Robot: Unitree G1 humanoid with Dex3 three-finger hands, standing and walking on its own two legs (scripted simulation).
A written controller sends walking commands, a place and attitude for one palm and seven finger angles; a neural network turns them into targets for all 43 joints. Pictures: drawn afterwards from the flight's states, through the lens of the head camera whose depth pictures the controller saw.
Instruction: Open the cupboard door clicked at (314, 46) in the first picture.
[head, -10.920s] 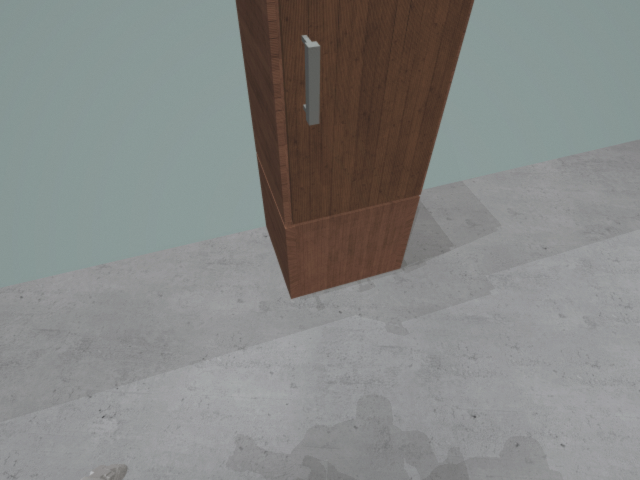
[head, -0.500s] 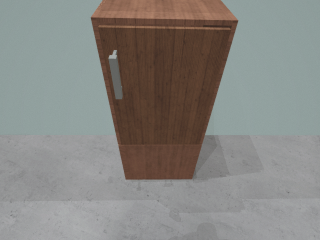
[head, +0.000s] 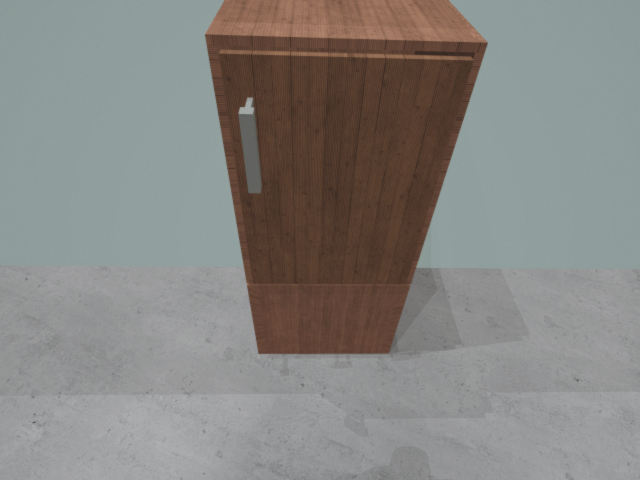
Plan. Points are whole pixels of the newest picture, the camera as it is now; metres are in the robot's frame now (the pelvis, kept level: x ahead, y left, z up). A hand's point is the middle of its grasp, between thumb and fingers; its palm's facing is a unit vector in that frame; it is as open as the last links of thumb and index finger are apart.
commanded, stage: shuffle to correct the standing spot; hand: left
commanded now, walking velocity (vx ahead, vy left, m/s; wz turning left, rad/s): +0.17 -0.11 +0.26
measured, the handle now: (252, 146) +0.64 +0.16 +0.09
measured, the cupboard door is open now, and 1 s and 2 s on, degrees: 0 0 0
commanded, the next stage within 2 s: come to a stop and stand still in 0.46 s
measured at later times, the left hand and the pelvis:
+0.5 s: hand out of the picture +0.06 +0.12 -0.18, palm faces +0.02 -0.99 -0.13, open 7.4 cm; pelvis +0.07 -0.04 +0.00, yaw -1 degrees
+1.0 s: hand out of the picture +0.13 +0.12 -0.19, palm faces +0.13 -0.97 -0.20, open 7.3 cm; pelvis +0.12 -0.06 -0.01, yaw +3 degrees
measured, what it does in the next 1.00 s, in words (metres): walks ahead: right foot, then left foot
